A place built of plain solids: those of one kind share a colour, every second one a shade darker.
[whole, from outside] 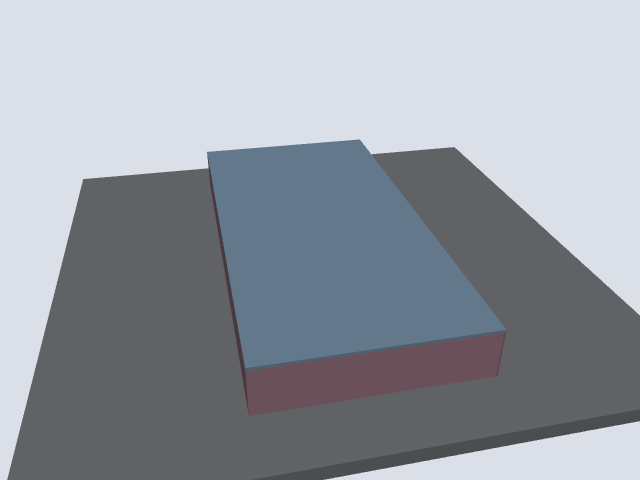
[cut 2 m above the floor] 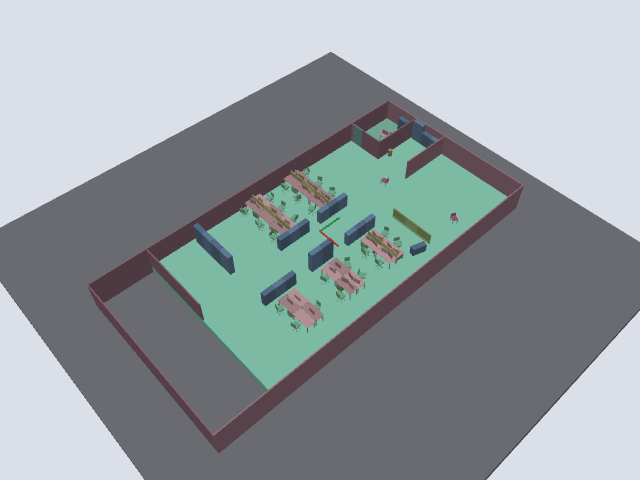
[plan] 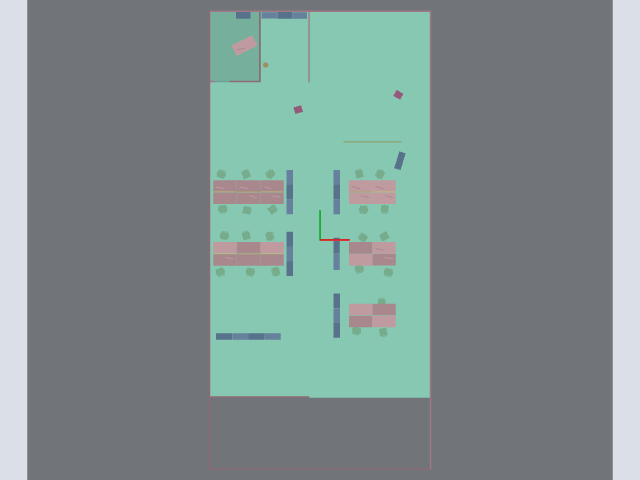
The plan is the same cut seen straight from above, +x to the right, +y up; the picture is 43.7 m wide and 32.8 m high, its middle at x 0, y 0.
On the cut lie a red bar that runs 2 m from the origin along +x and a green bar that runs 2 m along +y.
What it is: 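One storey of an office; an open floor with rows of desks, a band of small rooms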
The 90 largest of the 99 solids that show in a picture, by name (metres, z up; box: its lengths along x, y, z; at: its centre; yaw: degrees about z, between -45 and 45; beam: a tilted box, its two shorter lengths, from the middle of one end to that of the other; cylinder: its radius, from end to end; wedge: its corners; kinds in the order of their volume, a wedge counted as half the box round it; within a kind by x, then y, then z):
{
 "floor_1": {"box": [3.34, 4.8, 0.8], "at": [-5.83, 13.18, 0.35]},
 "floor_2": {"box": [3.26, 4.8, 0.8], "at": [-2.43, 13.18, 0.35]},
 "floor_3": {"box": [15.0, 21.57, 0.8], "at": [0.0, 0.0, 0.35]},
 "floor_4": {"box": [8.2, 4.8, 0.76], "at": [3.4, 13.18, 0.33]},
 "roof_1": {"box": [15.2, 31.37, 0.2], "at": [0.0, 0.0, 3.45]},
 "wall_1": {"box": [0.1, 31.37, 3.4], "at": [-7.55, 0.0, 1.65]},
 "wall_2": {"box": [0.32, 0.1, 2.6], "at": [-7.34, 10.83, 2.05]},
 "wall_3": {"box": [2.03, 0.1, 2.6], "at": [-5.17, 10.83, 2.05]},
 "wall_4": {"box": [6.77, 0.1, 2.6], "at": [-4.12, -10.73, 2.05]},
 "wall_5": {"box": [0.1, 4.8, 2.6], "at": [-4.11, 13.18, 2.05]},
 "wall_6": {"box": [0.1, 4.8, 2.6], "at": [-0.74, 13.18, 2.05]},
 "wall_7": {"box": [15.0, 0.1, 3.4], "at": [0.0, -15.63, 1.65]},
 "wall_8": {"box": [15.0, 0.1, 3.4], "at": [0.0, 15.63, 1.65]},
 "wall_9": {"box": [0.1, 31.37, 3.4], "at": [7.55, 0.0, 1.65]},
 "cabinet_1": {"box": [1.1, 0.44, 1.99], "at": [-6.55, -6.59, 1.74]},
 "cabinet_2": {"box": [1.1, 0.44, 1.99], "at": [-5.44, -6.59, 1.74]},
 "cabinet_3": {"box": [1.0, 0.45, 1.27], "at": [-5.25, 15.35, 1.38]},
 "cabinet_4": {"box": [1.1, 0.44, 1.99], "at": [-4.33, -6.59, 1.74]},
 "cabinet_5": {"box": [1.1, 0.44, 1.99], "at": [-3.45, 15.35, 1.74]},
 "cabinet_6": {"box": [1.1, 0.44, 1.99], "at": [-3.22, -6.59, 1.74]},
 "cabinet_7": {"box": [1.0, 0.45, 1.27], "at": [-2.39, 15.35, 1.38]},
 "cabinet_8": {"box": [0.45, 1.0, 1.27], "at": [-2.06, -1.96, 1.38]},
 "cabinet_9": {"box": [0.45, 1.0, 1.27], "at": [-2.06, -0.95, 1.38]},
 "cabinet_10": {"box": [0.45, 1.0, 1.27], "at": [-2.06, 0.06, 1.38]},
 "cabinet_11": {"box": [0.45, 1.0, 1.27], "at": [-2.06, 2.26, 1.38]},
 "cabinet_12": {"box": [0.45, 1.0, 1.27], "at": [-2.06, 3.27, 1.38]},
 "cabinet_13": {"box": [0.45, 1.0, 1.27], "at": [-2.06, 4.28, 1.38]},
 "cabinet_14": {"box": [1.0, 0.45, 1.27], "at": [-1.38, 15.35, 1.38]},
 "cabinet_15": {"box": [0.45, 1.0, 1.27], "at": [1.14, -6.17, 1.38]},
 "cabinet_16": {"box": [0.45, 1.0, 1.27], "at": [1.14, -5.17, 1.38]},
 "cabinet_17": {"box": [0.45, 1.0, 1.27], "at": [1.14, -4.16, 1.38]},
 "cabinet_18": {"box": [0.44, 1.1, 1.99], "at": [1.14, -1.5, 1.74]},
 "cabinet_19": {"box": [0.44, 1.1, 1.99], "at": [1.14, -0.39, 1.74]},
 "cabinet_20": {"box": [0.45, 1.0, 1.27], "at": [1.14, 2.26, 1.38]},
 "cabinet_21": {"box": [0.45, 1.0, 1.27], "at": [1.14, 3.27, 1.38]},
 "cabinet_22": {"box": [0.45, 1.0, 1.27], "at": [1.14, 4.28, 1.38]},
 "cabinet_23": {"box": [0.46, 1.2, 0.76], "at": [5.46, 5.42, 1.13], "yaw": -16.8},
 "desk_1": {"box": [1.6, 0.8, 0.032], "at": [-6.5, -1.35, 1.49]},
 "desk_2": {"box": [1.6, 0.8, 0.032], "at": [-6.5, -0.53, 1.49]},
 "desk_3": {"box": [1.6, 0.8, 0.032], "at": [-6.5, 2.86, 1.49]},
 "desk_4": {"box": [1.6, 0.8, 0.032], "at": [-6.5, 3.68, 1.49]},
 "desk_5": {"box": [1.6, 0.8, 0.032], "at": [-5.16, 13.29, 1.49], "yaw": 26.3},
 "desk_6": {"box": [1.6, 0.8, 0.032], "at": [-4.89, -1.35, 1.49]},
 "desk_7": {"box": [1.6, 0.8, 0.032], "at": [-4.89, -0.53, 1.49]},
 "desk_8": {"box": [1.6, 0.8, 0.032], "at": [-4.89, 2.86, 1.49]},
 "desk_9": {"box": [1.6, 0.8, 0.032], "at": [-4.89, 3.68, 1.49]},
 "desk_10": {"box": [1.6, 0.8, 0.032], "at": [-3.28, -1.35, 1.49]},
 "desk_11": {"box": [1.6, 0.8, 0.032], "at": [-3.28, -0.53, 1.49]},
 "desk_12": {"box": [1.6, 0.8, 0.032], "at": [-3.28, 2.86, 1.49]},
 "desk_13": {"box": [1.6, 0.8, 0.032], "at": [-3.28, 3.68, 1.49]},
 "desk_14": {"box": [1.6, 0.8, 0.032], "at": [2.77, -5.57, 1.49]},
 "desk_15": {"box": [1.6, 0.8, 0.032], "at": [2.77, -4.75, 1.49]},
 "desk_16": {"box": [1.6, 0.8, 0.032], "at": [2.77, -1.35, 1.49]},
 "desk_17": {"box": [1.6, 0.8, 0.032], "at": [2.77, -0.53, 1.49]},
 "desk_18": {"box": [1.6, 0.8, 0.032], "at": [2.77, 2.86, 1.49]},
 "desk_19": {"box": [1.6, 0.8, 0.032], "at": [2.77, 3.68, 1.49]},
 "desk_20": {"box": [1.6, 0.8, 0.032], "at": [4.38, -5.57, 1.49]},
 "desk_21": {"box": [1.6, 0.8, 0.032], "at": [4.38, -4.75, 1.49]},
 "desk_22": {"box": [1.6, 0.8, 0.032], "at": [4.38, -1.35, 1.49]},
 "desk_23": {"box": [1.6, 0.8, 0.032], "at": [4.38, -0.53, 1.49]},
 "desk_24": {"box": [1.6, 0.8, 0.032], "at": [4.38, 2.86, 1.49]},
 "desk_25": {"box": [1.6, 0.8, 0.032], "at": [4.38, 3.68, 1.49]},
 "officechair_1": {"box": [0.51, 0.49, 0.08], "at": [-6.82, -2.17, 1.24], "yaw": 23.5},
 "officechair_2": {"box": [0.51, 0.49, 0.08], "at": [-6.75, 4.48, 1.26], "yaw": -17.9},
 "officechair_3": {"box": [0.51, 0.49, 0.08], "at": [-6.65, 2.13, 1.22], "yaw": 3.6},
 "officechair_4": {"box": [0.51, 0.49, 0.08], "at": [-6.54, 0.27, 1.23], "yaw": -9.8},
 "officechair_5": {"box": [0.51, 0.51, 0.08], "at": [-5.05, 4.48, 1.22], "yaw": 23.1},
 "officechair_6": {"box": [0.51, 0.51, 0.08], "at": [-5.03, 0.28, 1.21], "yaw": 13.9},
 "officechair_7": {"box": [0.51, 0.51, 0.08], "at": [-5.02, 2.03, 1.25], "yaw": -13.6},
 "officechair_8": {"box": [0.51, 0.49, 0.08], "at": [-4.76, -2.16, 1.3], "yaw": -10.0},
 "officechair_9": {"box": [0.49, 0.51, 0.08], "at": [-3.45, 0.25, 1.25], "yaw": 13.4},
 "officechair_10": {"box": [0.51, 0.49, 0.08], "at": [-3.38, 4.48, 1.25], "yaw": 44.6},
 "officechair_11": {"box": [0.51, 0.51, 0.08], "at": [-3.25, 2.07, 1.3], "yaw": 35.7},
 "officechair_12": {"box": [0.49, 0.51, 0.08], "at": [-3.0, -2.15, 1.27], "yaw": 15.6},
 "officechair_13": {"box": [0.51, 0.49, 0.08], "at": [2.49, -6.18, 1.24], "yaw": -17.0},
 "officechair_14": {"box": [0.51, 0.49, 0.08], "at": [2.67, -1.95, 1.22], "yaw": 18.8},
 "officechair_15": {"box": [0.51, 0.51, 0.08], "at": [2.69, 4.5, 1.23], "yaw": 16.8},
 "officechair_16": {"box": [0.51, 0.51, 0.08], "at": [2.95, 0.15, 1.27], "yaw": -36.3},
 "officechair_17": {"box": [0.51, 0.49, 0.08], "at": [2.98, 2.1, 1.28], "yaw": -2.9},
 "officechair_18": {"box": [0.49, 0.51, 0.08], "at": [4.13, 4.49, 1.26], "yaw": -26.3},
 "officechair_19": {"box": [0.51, 0.51, 0.08], "at": [4.32, -6.28, 1.24], "yaw": 11.6},
 "officechair_20": {"box": [0.51, 0.51, 0.08], "at": [4.42, 0.26, 1.29], "yaw": 28.8},
 "officechair_21": {"box": [0.51, 0.51, 0.08], "at": [4.42, 2.13, 1.28], "yaw": -3.9},
 "officechair_22": {"box": [0.51, 0.49, 0.08], "at": [4.68, -2.19, 1.29], "yaw": -11.3},
 "door_1": {"box": [0.99, 0.1, 2.05], "at": [-6.69, 10.83, 1.77]},
 "guard_1": {"box": [1.25, 0.03, 0.86], "at": [2.27, 6.71, 1.3]},
 "guard_2": {"box": [3.99, 0.1, 0.12], "at": [3.58, 6.71, 0.81]},
 "guard_3": {"box": [1.25, 0.03, 0.86], "at": [3.58, 6.71, 1.3]},
 "guard_4": {"box": [3.99, 0.1, 0.05], "at": [3.58, 6.71, 1.75]},
 "guard_5": {"box": [1.25, 0.03, 0.86], "at": [4.89, 6.71, 1.3]}
}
